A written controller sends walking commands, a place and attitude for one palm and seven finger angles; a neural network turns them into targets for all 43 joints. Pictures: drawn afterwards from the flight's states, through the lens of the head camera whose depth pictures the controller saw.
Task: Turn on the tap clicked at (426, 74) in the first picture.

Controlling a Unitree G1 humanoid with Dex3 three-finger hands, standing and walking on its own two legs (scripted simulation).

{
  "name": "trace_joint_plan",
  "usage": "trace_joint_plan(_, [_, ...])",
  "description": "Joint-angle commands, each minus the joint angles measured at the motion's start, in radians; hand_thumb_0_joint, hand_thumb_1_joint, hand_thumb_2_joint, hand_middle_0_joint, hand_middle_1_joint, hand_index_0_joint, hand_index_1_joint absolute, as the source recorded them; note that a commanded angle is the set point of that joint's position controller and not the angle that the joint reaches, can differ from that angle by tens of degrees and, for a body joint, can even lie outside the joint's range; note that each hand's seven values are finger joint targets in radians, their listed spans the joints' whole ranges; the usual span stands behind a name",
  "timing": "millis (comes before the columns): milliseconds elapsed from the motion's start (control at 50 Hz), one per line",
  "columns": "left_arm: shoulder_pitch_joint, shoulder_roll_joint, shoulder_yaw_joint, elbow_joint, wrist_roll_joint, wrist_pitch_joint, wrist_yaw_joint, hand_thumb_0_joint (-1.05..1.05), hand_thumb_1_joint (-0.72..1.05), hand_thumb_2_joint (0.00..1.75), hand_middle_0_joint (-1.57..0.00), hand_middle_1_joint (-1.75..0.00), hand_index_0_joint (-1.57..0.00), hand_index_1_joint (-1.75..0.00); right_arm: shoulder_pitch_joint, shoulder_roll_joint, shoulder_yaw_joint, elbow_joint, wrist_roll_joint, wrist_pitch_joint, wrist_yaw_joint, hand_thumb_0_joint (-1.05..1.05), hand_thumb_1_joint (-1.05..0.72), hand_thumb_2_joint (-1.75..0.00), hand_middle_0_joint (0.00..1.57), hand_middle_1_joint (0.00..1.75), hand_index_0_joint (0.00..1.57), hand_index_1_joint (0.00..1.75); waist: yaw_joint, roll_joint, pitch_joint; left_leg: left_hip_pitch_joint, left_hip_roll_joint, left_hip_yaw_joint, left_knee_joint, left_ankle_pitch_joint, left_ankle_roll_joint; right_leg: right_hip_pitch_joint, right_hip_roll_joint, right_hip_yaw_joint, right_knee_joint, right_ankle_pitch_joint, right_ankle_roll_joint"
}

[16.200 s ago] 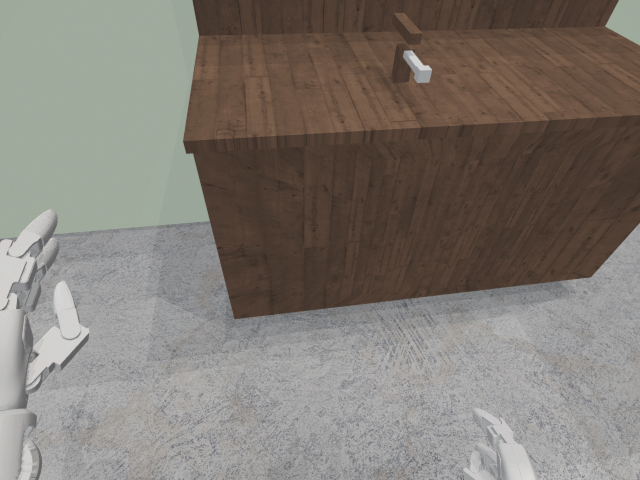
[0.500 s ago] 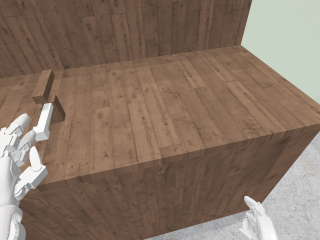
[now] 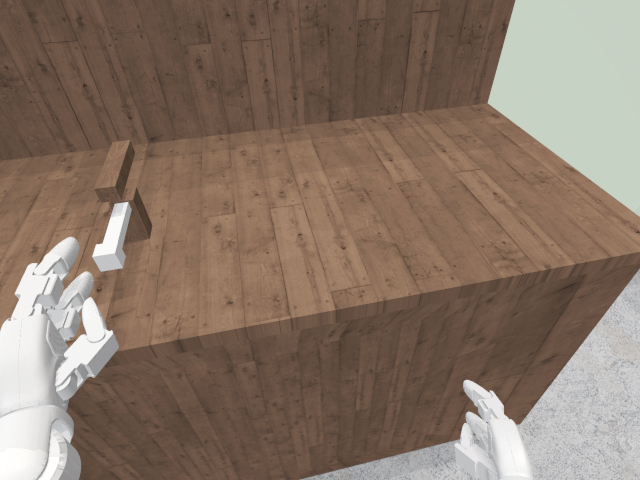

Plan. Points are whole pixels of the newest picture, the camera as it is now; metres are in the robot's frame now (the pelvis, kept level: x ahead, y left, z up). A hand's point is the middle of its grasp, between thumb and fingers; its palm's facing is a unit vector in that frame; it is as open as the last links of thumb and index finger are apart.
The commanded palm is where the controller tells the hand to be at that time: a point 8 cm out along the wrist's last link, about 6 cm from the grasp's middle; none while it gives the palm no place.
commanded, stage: turn the palm inward beside the body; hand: left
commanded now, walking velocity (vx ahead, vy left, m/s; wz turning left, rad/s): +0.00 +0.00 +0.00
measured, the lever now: (109, 256) +0.33 +0.34 +0.12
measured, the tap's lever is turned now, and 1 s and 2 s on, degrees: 0 0 0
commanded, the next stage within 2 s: reach beside the lever's end, fingers flat in 0.60 s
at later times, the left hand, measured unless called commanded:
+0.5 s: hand (121, 343) +0.18 +0.22 +0.17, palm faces +0.50 -0.86 -0.12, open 7.4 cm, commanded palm +0.13 +0.26 +0.18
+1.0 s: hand (114, 331) +0.20 +0.24 +0.16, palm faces +0.54 -0.83 -0.13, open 7.4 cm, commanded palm +0.15 +0.28 +0.17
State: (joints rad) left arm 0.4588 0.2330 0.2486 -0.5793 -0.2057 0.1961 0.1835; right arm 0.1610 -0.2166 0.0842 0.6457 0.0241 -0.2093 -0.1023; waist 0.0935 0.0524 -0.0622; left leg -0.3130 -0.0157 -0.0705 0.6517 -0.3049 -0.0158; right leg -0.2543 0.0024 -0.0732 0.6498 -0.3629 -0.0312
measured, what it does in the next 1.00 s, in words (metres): stands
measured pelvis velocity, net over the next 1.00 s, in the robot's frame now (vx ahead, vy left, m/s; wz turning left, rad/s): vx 0.01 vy -0.02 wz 0.01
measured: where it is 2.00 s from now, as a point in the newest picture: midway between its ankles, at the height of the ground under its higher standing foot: outside the picture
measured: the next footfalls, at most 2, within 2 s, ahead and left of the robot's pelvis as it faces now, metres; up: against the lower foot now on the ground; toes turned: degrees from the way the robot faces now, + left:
none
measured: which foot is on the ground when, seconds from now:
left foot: down 0.00-1.00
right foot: down 0.00-1.00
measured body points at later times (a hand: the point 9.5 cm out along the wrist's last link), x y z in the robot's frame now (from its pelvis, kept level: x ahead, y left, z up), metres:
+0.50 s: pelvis +0.00 -0.01 +0.00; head -0.04 -0.05 +0.45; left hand +0.15 +0.26 +0.18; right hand +0.22 -0.22 -0.06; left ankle +0.03 +0.13 -0.72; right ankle -0.01 -0.10 -0.72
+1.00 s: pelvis +0.01 -0.02 +0.00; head -0.03 -0.05 +0.45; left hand +0.16 +0.28 +0.17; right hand +0.22 -0.23 -0.07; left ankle +0.03 +0.13 -0.72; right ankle -0.01 -0.10 -0.72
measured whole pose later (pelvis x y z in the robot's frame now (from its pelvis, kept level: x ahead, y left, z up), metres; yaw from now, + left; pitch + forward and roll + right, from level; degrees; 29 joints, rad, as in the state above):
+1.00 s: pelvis +0.01 -0.02 +0.00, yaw +1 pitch -2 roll +0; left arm 0.40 0.24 0.31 -0.47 -0.25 0.21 0.17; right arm 0.18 -0.24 0.06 0.67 0.03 -0.25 -0.12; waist 0.09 0.07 -0.06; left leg -0.29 0.00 -0.09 0.63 -0.30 -0.04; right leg -0.24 0.02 -0.09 0.64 -0.37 -0.06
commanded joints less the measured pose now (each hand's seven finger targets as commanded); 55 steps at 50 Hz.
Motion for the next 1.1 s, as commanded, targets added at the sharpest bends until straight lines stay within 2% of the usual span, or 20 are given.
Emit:
trace_joint_plan(0, [-0.11, 0.129, 0.076, -0.236, 0.005, -0.063, 0.025, 0.0, 0.9, 0.9, -0.2, -0.3, -0.2, -0.3, -0.188, -0.103, -0.043, -0.182, 0.005, -0.074, -0.014, 0.0, -0.9, -0.9, 0.2, 0.3, 0.2, 0.3, -0.001, 0.006, -0.017, 0.033, 0.005, 0.013, -0.111, 0.033, 0.031, -0.071, -0.02, -0.001, -0.153, 0.04, 0.012])
trace_joint_plan(60, [-0.113, 0.138, 0.091, -0.246, -0.009, -0.062, 0.032, 0.0, 0.9, 0.9, -0.2, -0.3, -0.2, -0.3, -0.189, -0.108, -0.049, -0.178, 0.002, -0.083, -0.018, 0.0, -0.9, -0.9, 0.2, 0.3, 0.2, 0.3, -0.002, -0.021, -0.04, 0.045, 0.005, 0.018, -0.095, 0.049, 0.037, -0.062, -0.023, 0.007, -0.166, 0.05, 0.017])
trace_joint_plan(80, [-0.115, 0.149, 0.103, -0.247, -0.005, -0.06, 0.035, 0.0, 0.9, 0.9, -0.2, -0.3, -0.2, -0.3, -0.193, -0.106, -0.045, -0.174, 0.007, -0.085, -0.017, 0.0, -0.9, -0.9, 0.2, 0.3, 0.2, 0.3, 0.004, 0.012, -0.031, 0.039, 0.002, 0.014, -0.101, 0.038, 0.033, -0.065, -0.023, 0.005, -0.162, 0.039, 0.014])
trace_joint_plan(160, [-0.117, 0.124, 0.083, -0.234, -0.022, -0.054, 0.033, 0.0, 0.9, 0.9, -0.2, -0.3, -0.2, -0.3, -0.184, -0.112, -0.049, -0.169, 0.006, -0.095, -0.017, 0.0, -0.9, -0.9, 0.2, 0.3, 0.2, 0.3, -0.002, -0.027, -0.022, 0.036, 0.003, 0.013, -0.095, 0.046, 0.035, -0.065, -0.025, 0.007, -0.166, 0.054, 0.017])
trace_joint_plan(200, [-0.123, 0.124, 0.082, -0.242, -0.02, -0.045, 0.033, 0.0, 0.9, 0.9, -0.2, -0.3, -0.2, -0.3, -0.188, -0.109, -0.047, -0.171, 0.009, -0.099, -0.018, 0.0, -0.9, -0.9, 0.2, 0.3, 0.2, 0.3, 0.0, 0.002, -0.014, 0.037, -0.001, 0.013, -0.1, 0.039, 0.035, -0.065, -0.027, 0.011, -0.169, 0.048, 0.015])
trace_joint_plan(260, [-0.114, 0.129, 0.084, -0.227, -0.024, -0.04, 0.029, 0.0, 0.9, 0.9, -0.2, -0.3, -0.2, -0.3, -0.182, -0.113, -0.05, -0.17, 0.008, -0.102, -0.019, 0.0, -0.9, -0.9, 0.2, 0.3, 0.2, 0.3, 0.0, -0.046, -0.01, 0.034, 0.0, 0.016, -0.093, 0.042, 0.038, -0.064, -0.028, 0.016, -0.179, 0.048, 0.021])
trace_joint_plan(300, [-0.124, 0.124, 0.077, -0.248, -0.014, -0.041, 0.03, 0.0, 0.9, 0.9, -0.2, -0.3, -0.2, -0.3, -0.185, -0.111, -0.049, -0.171, 0.009, -0.104, -0.018, 0.0, -0.9, -0.9, 0.2, 0.3, 0.2, 0.3, 0.0, 0.0, -0.016, 0.051, -0.001, 0.02, -0.092, 0.055, 0.037, -0.066, -0.029, 0.014, -0.176, 0.06, 0.017])
trace_joint_plan(340, [-0.109, 0.131, 0.088, -0.222, -0.022, -0.038, 0.031, 0.0, 0.9, 0.9, -0.2, -0.3, -0.2, -0.3, -0.179, -0.113, -0.05, -0.17, 0.006, -0.106, -0.02, 0.0, -0.9, -0.9, 0.2, 0.3, 0.2, 0.3, 0.001, -0.053, -0.011, 0.039, 0.0, 0.019, -0.09, 0.052, 0.039, -0.061, -0.029, 0.018, -0.182, 0.06, 0.023])
trace_joint_plan(400, [-0.124, 0.12, 0.08, -0.223, -0.021, -0.038, 0.028, 0.0, 0.9, 0.9, -0.2, -0.3, -0.2, -0.3, -0.18, -0.111, -0.049, -0.168, 0.009, -0.106, -0.019, 0.0, -0.9, -0.9, 0.2, 0.3, 0.2, 0.3, -0.001, -0.041, -0.008, 0.046, -0.001, 0.02, -0.088, 0.056, 0.038, -0.064, -0.03, 0.021, -0.187, 0.063, 0.023])
trace_joint_plan(520, [-0.11, 0.127, 0.086, -0.232, -0.019, -0.04, 0.023, 0.0, 0.9, 0.9, -0.2, -0.3, -0.2, -0.3, -0.171, -0.113, -0.053, -0.173, 0.005, -0.107, -0.016, 0.0, -0.9, -0.9, 0.2, 0.3, 0.2, 0.3, 0.002, -0.021, -0.036, 0.063, 0.0, 0.026, -0.078, 0.114, 0.038, -0.044, -0.032, 0.021, -0.172, 0.146, 0.022])
trace_joint_plan(560, [-0.108, 0.13, 0.093, -0.23, -0.026, -0.044, 0.021, 0.0, 0.9, 0.9, -0.2, -0.3, -0.2, -0.3, -0.166, -0.115, -0.055, -0.173, 0.003, -0.109, -0.017, 0.0, -0.9, -0.9, 0.2, 0.3, 0.2, 0.3, 0.001, -0.062, -0.046, 0.061, -0.001, 0.025, -0.075, 0.125, 0.04, -0.037, -0.033, 0.02, -0.169, 0.172, 0.027])
trace_joint_plan(580, [-0.104, 0.139, 0.103, -0.229, -0.021, -0.042, 0.022, 0.0, 0.9, 0.9, -0.2, -0.3, -0.2, -0.3, -0.175, -0.112, -0.052, -0.17, 0.007, -0.109, -0.015, 0.0, -0.9, -0.9, 0.2, 0.3, 0.2, 0.3, 0.006, -0.025, -0.038, 0.067, -0.002, 0.026, -0.075, 0.13, 0.039, -0.037, -0.032, 0.022, -0.173, 0.171, 0.023])
trace_joint_plan(620, [-0.11, 0.124, 0.088, -0.232, -0.019, -0.047, 0.021, 0.0, 0.9, 0.9, -0.2, -0.3, -0.2, -0.3, -0.163, -0.113, -0.055, -0.172, 0.006, -0.108, -0.013, 0.0, -0.9, -0.9, 0.2, 0.3, 0.2, 0.3, 0.002, -0.019, -0.043, 0.067, -0.001, 0.027, -0.075, 0.143, 0.037, -0.035, -0.033, 0.017, -0.161, 0.194, 0.021])
trace_joint_plan(660, [-0.108, 0.123, 0.087, -0.226, -0.022, -0.047, 0.019, 0.0, 0.9, 0.9, -0.2, -0.3, -0.2, -0.3, -0.159, -0.115, -0.055, -0.172, 0.004, -0.107, -0.014, 0.0, -0.9, -0.9, 0.2, 0.3, 0.2, 0.3, 0.0, -0.043, -0.042, 0.064, -0.002, 0.027, -0.074, 0.148, 0.038, -0.033, -0.033, 0.018, -0.161, 0.206, 0.024])
trace_joint_plan(780, [-0.117, 0.153, 0.135, -0.182, -0.025, -0.046, 0.016, 0.0, 0.9, 0.9, -0.2, -0.3, -0.2, -0.3, -0.16, -0.113, -0.057, -0.165, 0.011, -0.097, -0.018, 0.0, -0.9, -0.9, 0.2, 0.3, 0.2, 0.3, 0.004, -0.027, -0.023, 0.06, -0.003, 0.027, -0.08, 0.142, 0.037, -0.036, -0.03, 0.019, -0.168, 0.195, 0.022])
trace_joint_plan(800, [-0.15, 0.134, 0.11, -0.172, -0.027, -0.048, 0.013, 0.0, 0.9, 0.9, -0.2, -0.3, -0.2, -0.3, -0.159, -0.113, -0.056, -0.165, 0.01, -0.098, -0.021, 0.0, -0.9, -0.9, 0.2, 0.3, 0.2, 0.3, -0.006, -0.039, -0.014, 0.057, -0.005, 0.028, -0.08, 0.124, 0.038, -0.051, -0.031, 0.025, -0.174, 0.178, 0.026])
trace_joint_plan(860, [-0.177, 0.154, 0.14, -0.133, -0.036, -0.06, 0.007, 0.0, 0.9, 0.9, -0.2, -0.3, -0.2, -0.3, -0.152, -0.118, -0.061, -0.156, 0.007, -0.102, -0.026, 0.0, -0.9, -0.9, 0.2, 0.3, 0.2, 0.3, -0.006, -0.057, -0.029, 0.056, -0.005, 0.026, -0.081, 0.128, 0.039, -0.04, -0.031, 0.028, -0.176, 0.184, 0.028])
trace_joint_plan(1000, [-0.213, 0.195, 0.192, -0.072, -0.044, -0.08, -0.02, 0.0, 0.9, 0.9, -0.2, -0.3, -0.2, -0.3, -0.146, -0.12, -0.064, -0.147, 0.011, -0.106, -0.029, 0.0, -0.9, -0.9, 0.2, 0.3, 0.2, 0.3, -0.004, -0.017, -0.059, 0.064, -0.007, 0.03, -0.087, 0.158, 0.036, -0.017, -0.031, 0.033, -0.169, 0.232, 0.025])
trace_joint_plan(1060, [-0.213, 0.21, 0.222, -0.027, -0.062, -0.087, -0.034, 0.0, 0.9, 0.9, -0.2, -0.3, -0.2, -0.3, -0.138, -0.125, -0.07, -0.14, 0.012, -0.107, -0.031, 0.0, -0.9, -0.9, 0.2, 0.3, 0.2, 0.3, -0.004, -0.053, -0.058, 0.055, -0.006, 0.03, -0.087, 0.161, 0.038, -0.014, -0.029, 0.034, -0.173, 0.244, 0.03])
trace_joint_plan(1080, [-0.212, 0.225, 0.242, -0.011, -0.064, -0.089, -0.035, 0.0, 0.9, 0.9, -0.2, -0.3, -0.2, -0.3, -0.145, -0.123, -0.068, -0.137, 0.017, -0.107, -0.031, 0.0, -0.9, -0.9, 0.2, 0.3, 0.2, 0.3, 0.001, -0.026, -0.046, 0.053, -0.007, 0.03, -0.09, 0.154, 0.037, -0.016, -0.028, 0.038, -0.179, 0.228, 0.028])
